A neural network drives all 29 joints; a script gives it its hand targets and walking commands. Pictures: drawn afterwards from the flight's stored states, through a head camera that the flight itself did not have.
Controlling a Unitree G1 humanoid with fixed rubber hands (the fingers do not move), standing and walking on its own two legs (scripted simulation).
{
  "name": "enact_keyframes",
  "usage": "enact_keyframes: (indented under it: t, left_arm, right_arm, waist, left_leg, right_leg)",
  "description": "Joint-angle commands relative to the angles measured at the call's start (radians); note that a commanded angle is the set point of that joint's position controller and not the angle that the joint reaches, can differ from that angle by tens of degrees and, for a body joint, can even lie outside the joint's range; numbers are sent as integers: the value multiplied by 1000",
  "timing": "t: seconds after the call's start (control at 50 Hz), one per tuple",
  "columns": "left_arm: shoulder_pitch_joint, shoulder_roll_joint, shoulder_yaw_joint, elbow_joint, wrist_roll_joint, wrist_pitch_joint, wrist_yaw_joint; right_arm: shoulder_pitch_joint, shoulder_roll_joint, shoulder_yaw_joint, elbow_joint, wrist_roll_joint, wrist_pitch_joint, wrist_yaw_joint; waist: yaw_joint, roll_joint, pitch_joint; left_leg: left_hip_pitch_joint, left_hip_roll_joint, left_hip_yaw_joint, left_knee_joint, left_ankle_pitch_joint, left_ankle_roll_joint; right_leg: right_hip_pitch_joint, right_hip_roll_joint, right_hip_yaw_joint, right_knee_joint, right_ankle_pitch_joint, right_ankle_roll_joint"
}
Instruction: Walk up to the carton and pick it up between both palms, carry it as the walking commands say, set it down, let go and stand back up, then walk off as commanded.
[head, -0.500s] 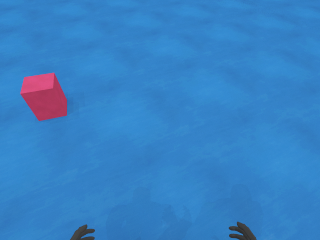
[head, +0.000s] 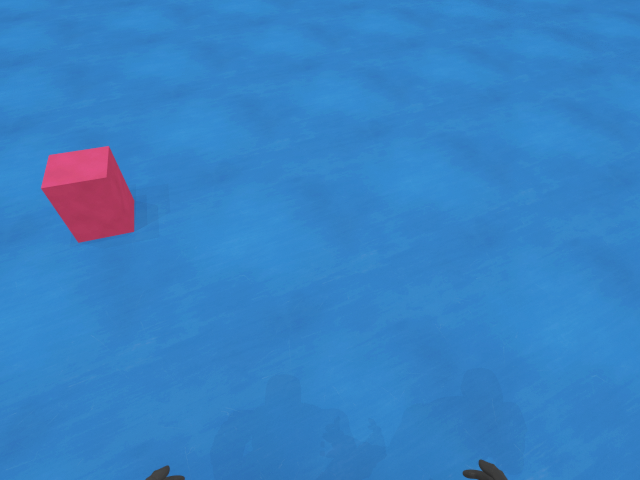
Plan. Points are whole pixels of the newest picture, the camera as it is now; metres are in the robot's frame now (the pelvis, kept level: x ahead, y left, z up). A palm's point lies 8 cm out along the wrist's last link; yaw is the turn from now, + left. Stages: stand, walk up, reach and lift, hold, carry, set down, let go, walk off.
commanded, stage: stand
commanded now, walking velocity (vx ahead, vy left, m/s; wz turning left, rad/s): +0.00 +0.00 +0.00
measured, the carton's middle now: (93, 195) +1.28 +0.91 -0.62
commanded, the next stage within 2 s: walk up in 0.02 s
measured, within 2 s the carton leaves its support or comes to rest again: neither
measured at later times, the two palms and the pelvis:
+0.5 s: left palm out of the picture -0.05 +0.32 -0.10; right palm (481, 451) +0.18 -0.20 -0.09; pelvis +0.02 +0.03 +0.01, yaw +11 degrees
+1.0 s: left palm out of the picture +0.28 +0.47 -0.09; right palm (360, 423) +0.22 -0.05 -0.10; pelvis +0.19 +0.20 +0.02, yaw +24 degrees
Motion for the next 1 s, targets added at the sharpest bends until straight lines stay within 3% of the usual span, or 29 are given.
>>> enact_keyframes:
  t: [0.0, 0.18, 0.2, 0.22, 0.24, 0.26, 0.28, 0.3, 0.32, 0.34, 0.36, 0.38, 0.4, 0.44, 0.48, 0.52, 0.58, 0.6, 0.62, 0.64, 0.66, 0.68, 0.7, 0.72, 0.74, 0.78, 0.82, 0.88, 0.98]
  left_arm:
    - [8, 84, 22, -52, -1, -13, 4]
    - [20, 85, 25, -9, -2, -14, 7]
    - [49, 246, 70, 29, -2, 15, 8]
    - [-4, 160, 54, -29, -24, 2, 28]
    - [20, 149, 56, -10, -26, 1, 28]
    - [57, 150, 54, 0, -29, 1, 30]
    - [101, 174, 60, 15, -23, -1, 33]
    - [152, 230, 75, 21, -1, -3, 40]
    - [317, 283, 89, 84, -1, 0, 59]
    - [290, 296, 99, 126, -13, 3, 81]
    - [217, 282, 95, 121, -7, -6, 82]
    - [157, 262, 82, 118, -8, -23, 70]
    - [105, 248, 73, 116, -8, -40, 57]
    - [77, 226, 71, 133, 6, -60, 38]
    - [90, 248, 79, 145, 17, -76, 28]
    - [91, 282, 91, 147, 26, -80, 18]
    - [147, 306, 102, 158, 28, -69, 9]
    - [142, 308, 102, 156, 27, -64, 4]
    - [129, 298, 98, 150, 30, -61, -6]
    - [131, 241, 81, 135, 42, -62, -20]
    - [45, 127, 44, 49, 46, -74, -37]
    - [-80, 127, 43, -21, 50, -86, -48]
    - [-117, 150, 45, -17, 44, -96, -52]
    - [-98, 146, 43, 3, 29, -108, -53]
    - [-44, 150, 44, 36, 24, -106, -53]
    - [17, 152, 49, 61, 28, -79, -57]
    - [-19, 132, 49, 53, 27, -58, -60]
    - [-158, 101, 41, 18, 21, -50, -60]
    - [-344, 74, 29, -33, -4, -52, -63]
  right_arm:
    - [9, -84, -22, -52, 1, -13, -4]
    - [21, -85, -26, -11, 2, -14, -7]
    - [23, -168, -51, 11, -6, -6, -22]
    - [17, -236, -91, 1, -3, 8, -6]
    - [-29, -219, -91, -22, 0, 12, 2]
    - [-61, -189, -93, -39, 7, 18, 8]
    - [-114, -143, -85, -57, 18, 22, 11]
    - [-119, -106, -78, -68, 22, 24, 10]
    - [-172, -126, -81, -89, -52, 33, 47]
    - [-256, -98, -80, -121, -66, 43, 85]
    - [-198, -105, -91, -112, -54, 47, 107]
    - [-121, -113, -95, -82, -43, 46, 124]
    - [-60, -108, -94, -54, -35, 38, 132]
    - [-89, -97, -84, -52, -18, 24, 136]
    - [-161, -96, -75, -67, -9, 20, 140]
    - [-206, -101, -66, -79, 0, 14, 142]
    - [-207, -121, -59, -70, -7, 0, 123]
    - [-153, -124, -57, -48, -9, -7, 113]
    - [-42, -141, -62, 1, -12, -18, 99]
    - [149, -200, -81, 76, -17, -34, 82]
    - [313, -339, -102, 98, -15, -45, 63]
    - [327, -393, -103, 101, 17, -42, 44]
    - [260, -350, -87, 105, 2, -46, 32]
    - [180, -305, -80, 96, -6, -56, 28]
    - [103, -262, -71, 88, -4, -67, 30]
    - [44, -203, -47, 98, 10, -89, 36]
    - [97, -184, -42, 135, 16, -101, 32]
    - [172, -178, -38, 171, 16, -105, 22]
    - [254, -178, -33, 218, 12, -102, 8]
  waist:
    - [0, 1, -19]
    - [0, 1, -8]
    - [-20, -4, 52]
    - [11, 127, -64]
    - [28, 122, -47]
    - [50, 65, -40]
    - [87, -46, -26]
    - [106, -259, -9]
    - [146, -93, -38]
    - [115, 2, 47]
    - [44, -24, 45]
    - [0, -91, 6]
    - [-29, -141, -11]
    - [-25, -182, 24]
    - [2, -189, 78]
    - [25, -210, 91]
    - [56, -195, 103]
    - [30, -175, 89]
    - [-25, -118, 32]
    - [-102, 41, -89]
    - [-180, 356, -153]
    - [-191, 383, -140]
    - [-151, 249, -44]
    - [-95, 174, -6]
    - [-39, 118, -3]
    - [10, 132, -22]
    - [10, 118, -3]
    - [-25, 100, 46]
    - [-87, 110, 89]
  left_leg:
    - [6, 49, -67, -106, 140, 40]
    - [16, 52, -71, -125, 141, 41]
    - [27, 231, -184, -90, 561, 68]
    - [-56, 157, -237, -96, 348, 81]
    - [-107, 147, -247, -71, 293, 91]
    - [-196, 111, -202, -12, 182, 71]
    - [-356, 20, -80, 135, 35, 17]
    - [-497, -45, 79, 366, -239, -21]
    - [-618, 74, -48, 532, -237, -22]
    - [-743, 67, -167, 617, -62, -36]
    - [-737, 75, -193, 667, 33, -47]
    - [-652, 85, -181, 695, 78, -53]
    - [-567, 86, -125, 715, 105, -60]
    - [-456, 93, -45, 635, 123, -72]
    - [-390, 94, 4, 443, 109, -67]
    - [-243, 93, 96, 235, 37, -35]
    - [-146, 48, 173, 64, -36, 1]
    - [-67, 20, 201, -1, -7, 8]
    - [77, -25, 224, -52, -9, 18]
    - [342, 0, 124, -72, -92, 45]
    - [518, 323, -396, -263, -442, 130]
    - [436, 435, -766, -487, -538, 219]
    - [370, 425, -687, -450, -409, 218]
    - [290, 378, -546, -382, -171, 192]
    - [219, 307, -426, -362, -17, 162]
    - [151, 228, -285, -378, 158, 143]
    - [180, 218, -242, -392, 281, 158]
    - [254, 224, -212, -404, 384, 166]
    - [309, 227, -178, -386, 531, 151]
  right_leg:
    - [5, -49, 66, -107, 140, -39]
    - [16, -52, 70, -124, 142, -40]
    - [-94, -28, -52, 38, 227, 4]
    - [35, -52, -51, 4, -14, 30]
    - [37, -59, -40, 5, -47, 27]
    - [78, -97, 2, -50, -85, 9]
    - [178, -204, 116, -185, -108, -41]
    - [225, -449, 359, -331, -57, -147]
    - [266, -595, 588, -430, -627, -173]
    - [226, -617, 608, -408, -603, -121]
    - [205, -574, 459, -387, -463, -74]
    - [165, -499, 316, -385, -375, -50]
    - [110, -431, 177, -391, -322, -35]
    - [-3, -375, 17, -428, -317, -16]
    - [-28, -370, -61, -472, -301, -21]
    - [-36, -360, -138, -499, -278, -18]
    - [45, -377, -161, -431, -233, -37]
    - [34, -371, -188, -350, -218, -38]
    - [-2, -323, -238, -171, -156, -36]
    - [-130, -235, -303, 168, -106, -15]
    - [-493, -147, -259, 540, -323, 26]
    - [-645, -91, -62, 692, -269, 12]
    - [-684, -149, -15, 750, -185, 4]
    - [-625, -178, -13, 705, -79, -1]
    - [-517, -190, -8, 631, -12, 7]
    - [-383, -167, -34, 566, 71, 27]
    - [-390, -139, -54, 491, 108, 44]
    - [-442, -116, -63, 339, 176, 62]
    - [-411, -77, -84, 114, 274, 45]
